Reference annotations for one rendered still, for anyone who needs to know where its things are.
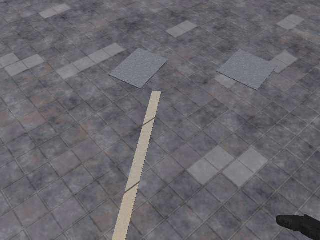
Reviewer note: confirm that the robot right hand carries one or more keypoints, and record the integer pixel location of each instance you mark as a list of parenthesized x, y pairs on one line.
[(307, 225)]

